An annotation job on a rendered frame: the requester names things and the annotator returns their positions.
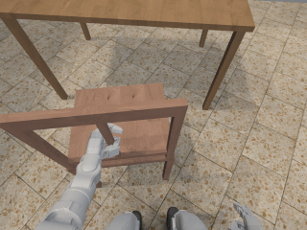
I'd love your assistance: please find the robot left thigh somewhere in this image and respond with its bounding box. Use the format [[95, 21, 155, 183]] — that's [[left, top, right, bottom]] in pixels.
[[105, 214, 140, 230]]

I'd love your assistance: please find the left robot hand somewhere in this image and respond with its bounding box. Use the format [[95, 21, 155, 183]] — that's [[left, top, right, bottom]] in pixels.
[[85, 123, 123, 160]]

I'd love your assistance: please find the right robot hand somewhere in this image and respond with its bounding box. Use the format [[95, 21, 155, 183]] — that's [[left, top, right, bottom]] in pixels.
[[227, 202, 263, 230]]

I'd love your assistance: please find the left robot upper arm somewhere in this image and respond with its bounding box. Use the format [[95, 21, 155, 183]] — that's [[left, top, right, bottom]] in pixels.
[[36, 220, 81, 230]]

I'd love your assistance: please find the robot right thigh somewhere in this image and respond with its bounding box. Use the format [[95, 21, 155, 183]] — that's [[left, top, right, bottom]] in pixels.
[[171, 212, 208, 230]]

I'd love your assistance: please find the table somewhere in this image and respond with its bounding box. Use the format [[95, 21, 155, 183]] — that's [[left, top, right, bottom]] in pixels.
[[0, 0, 256, 110]]

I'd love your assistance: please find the robot thigh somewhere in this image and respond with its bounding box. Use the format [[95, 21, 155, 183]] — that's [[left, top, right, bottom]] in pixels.
[[171, 212, 208, 230], [105, 214, 140, 230]]

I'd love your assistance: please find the chair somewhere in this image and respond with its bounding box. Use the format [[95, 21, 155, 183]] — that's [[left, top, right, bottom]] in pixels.
[[0, 82, 188, 189]]

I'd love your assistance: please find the left robot forearm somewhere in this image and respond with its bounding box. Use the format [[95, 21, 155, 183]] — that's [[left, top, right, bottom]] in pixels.
[[34, 153, 102, 230]]

